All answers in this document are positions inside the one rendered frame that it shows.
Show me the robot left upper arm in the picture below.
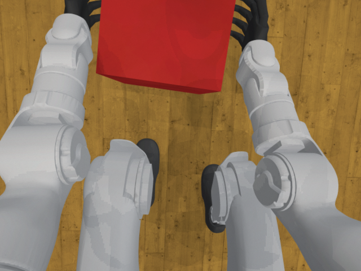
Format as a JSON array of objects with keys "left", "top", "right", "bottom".
[{"left": 0, "top": 124, "right": 91, "bottom": 271}]

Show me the left robot thigh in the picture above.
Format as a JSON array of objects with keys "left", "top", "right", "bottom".
[{"left": 76, "top": 151, "right": 153, "bottom": 271}]

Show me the carton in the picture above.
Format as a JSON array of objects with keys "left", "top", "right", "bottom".
[{"left": 96, "top": 0, "right": 236, "bottom": 94}]

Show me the robot left forearm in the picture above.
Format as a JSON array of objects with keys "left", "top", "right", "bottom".
[{"left": 0, "top": 14, "right": 93, "bottom": 178}]

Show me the robot left hand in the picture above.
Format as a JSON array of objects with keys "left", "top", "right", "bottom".
[{"left": 64, "top": 0, "right": 102, "bottom": 30}]

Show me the robot right upper arm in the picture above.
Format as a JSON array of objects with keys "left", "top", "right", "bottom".
[{"left": 253, "top": 152, "right": 361, "bottom": 271}]

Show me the robot right forearm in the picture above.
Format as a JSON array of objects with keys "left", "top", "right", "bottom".
[{"left": 236, "top": 40, "right": 338, "bottom": 180}]

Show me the left robot foot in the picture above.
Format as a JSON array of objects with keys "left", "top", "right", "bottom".
[{"left": 137, "top": 138, "right": 160, "bottom": 206}]

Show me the robot right hand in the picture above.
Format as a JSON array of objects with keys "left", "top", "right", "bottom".
[{"left": 230, "top": 0, "right": 269, "bottom": 52}]

